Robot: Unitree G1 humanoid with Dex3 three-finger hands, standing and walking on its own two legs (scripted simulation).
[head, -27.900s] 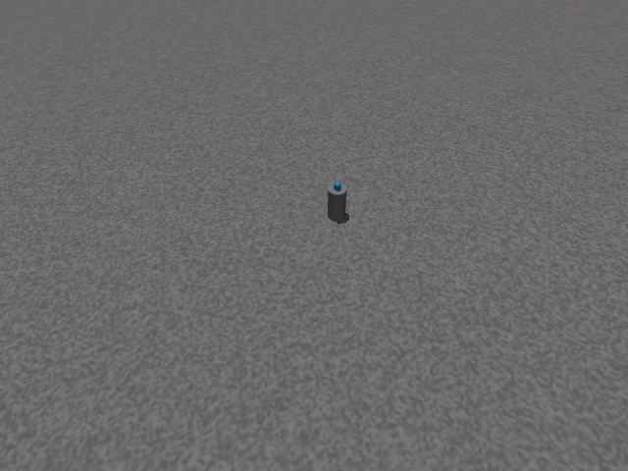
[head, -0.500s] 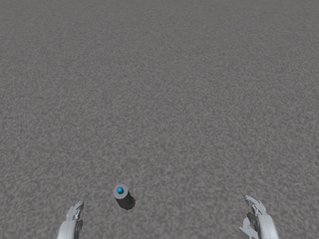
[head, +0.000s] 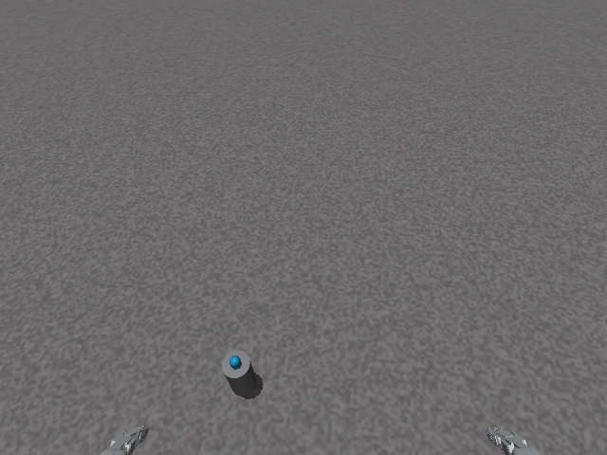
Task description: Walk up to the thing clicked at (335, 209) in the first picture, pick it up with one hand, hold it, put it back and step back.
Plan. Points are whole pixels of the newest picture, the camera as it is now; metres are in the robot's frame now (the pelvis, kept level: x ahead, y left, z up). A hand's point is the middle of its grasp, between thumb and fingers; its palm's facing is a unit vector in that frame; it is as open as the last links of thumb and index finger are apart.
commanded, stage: stand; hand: left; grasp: from the side
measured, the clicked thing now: (239, 371) +0.46 +0.23 -0.64
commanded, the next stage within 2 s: step back in 1.84 s
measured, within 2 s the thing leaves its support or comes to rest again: neither
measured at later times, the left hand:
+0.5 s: hand out of the picture +0.03 +0.26 -0.12, palm faces -0.01 -0.94 -0.34, open 7.4 cm
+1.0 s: hand out of the picture +0.02 +0.25 -0.12, palm faces -0.02 -0.94 -0.34, open 7.4 cm
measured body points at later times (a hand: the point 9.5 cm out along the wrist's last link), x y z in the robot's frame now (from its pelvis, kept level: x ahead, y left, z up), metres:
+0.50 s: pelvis -0.03 +0.02 +0.03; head -0.03 +0.01 +0.48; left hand +0.03 +0.31 -0.10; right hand +0.05 -0.27 -0.11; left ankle +0.02 +0.13 -0.71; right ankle +0.00 -0.13 -0.71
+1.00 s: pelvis -0.02 +0.00 +0.04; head -0.02 -0.01 +0.49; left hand +0.02 +0.30 -0.10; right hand +0.03 -0.29 -0.11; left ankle +0.02 +0.13 -0.71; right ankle +0.00 -0.13 -0.71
